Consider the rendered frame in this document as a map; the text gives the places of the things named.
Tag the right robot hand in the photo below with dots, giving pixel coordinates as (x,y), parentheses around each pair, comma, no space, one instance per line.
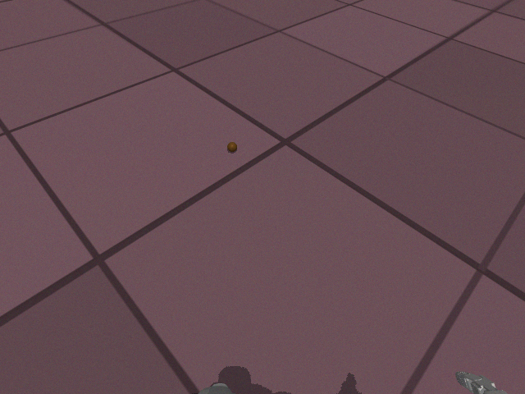
(476,384)

